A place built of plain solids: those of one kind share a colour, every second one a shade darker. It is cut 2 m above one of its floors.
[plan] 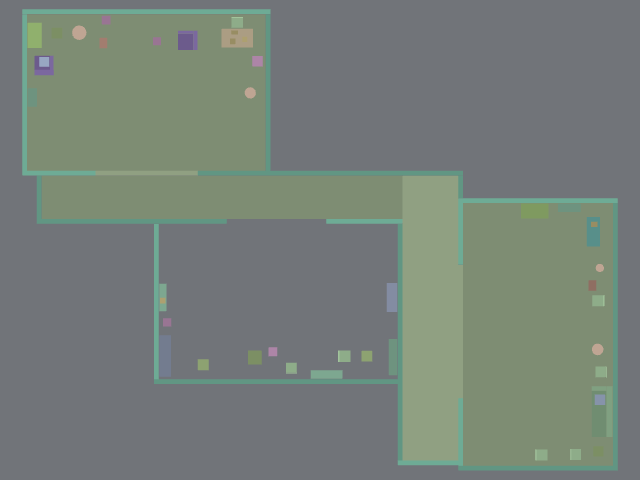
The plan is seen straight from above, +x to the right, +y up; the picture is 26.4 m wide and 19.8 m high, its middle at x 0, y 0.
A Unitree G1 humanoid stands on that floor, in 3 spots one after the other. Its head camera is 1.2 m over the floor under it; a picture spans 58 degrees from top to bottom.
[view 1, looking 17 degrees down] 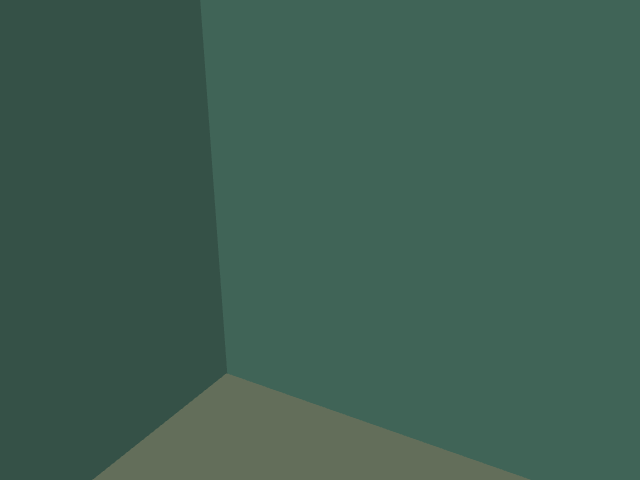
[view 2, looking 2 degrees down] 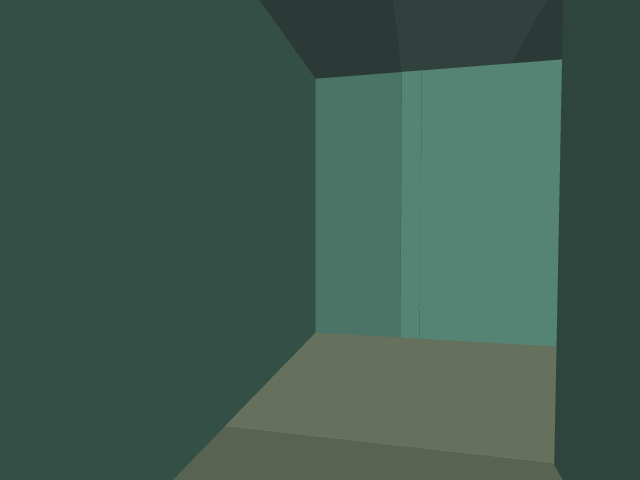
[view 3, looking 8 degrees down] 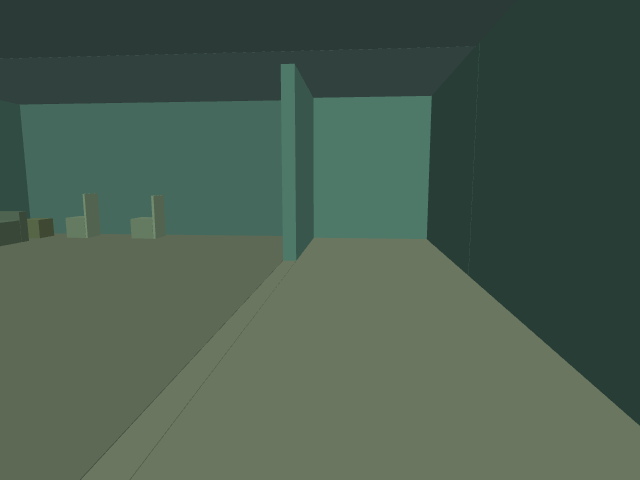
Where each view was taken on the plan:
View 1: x -10.12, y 2.09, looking -152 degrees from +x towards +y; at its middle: wall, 1.61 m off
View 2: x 1.05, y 1.53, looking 13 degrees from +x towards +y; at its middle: wall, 4.78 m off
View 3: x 4.80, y -0.26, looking -85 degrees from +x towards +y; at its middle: floor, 8.62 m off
